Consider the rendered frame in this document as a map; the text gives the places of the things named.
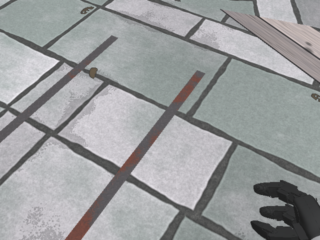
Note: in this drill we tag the right robot hand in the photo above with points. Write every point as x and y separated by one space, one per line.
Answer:
303 217

